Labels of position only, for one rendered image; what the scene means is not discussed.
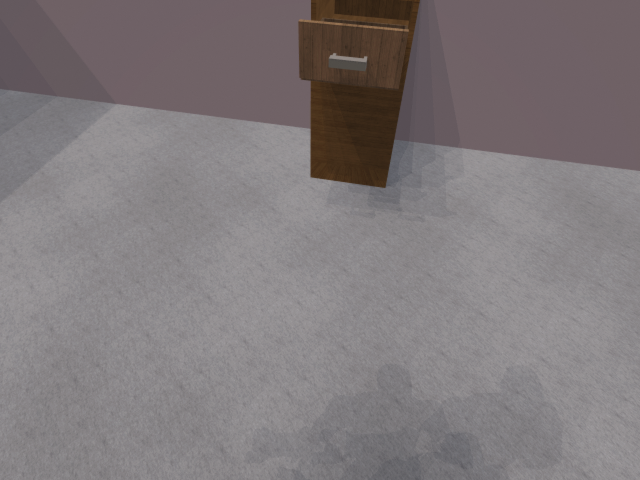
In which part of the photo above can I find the drawer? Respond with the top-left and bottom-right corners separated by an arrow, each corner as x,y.
298,17 -> 409,91

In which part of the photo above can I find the cabinet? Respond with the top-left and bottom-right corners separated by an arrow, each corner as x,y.
310,0 -> 420,188

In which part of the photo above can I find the handle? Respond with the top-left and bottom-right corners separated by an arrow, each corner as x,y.
329,53 -> 367,71

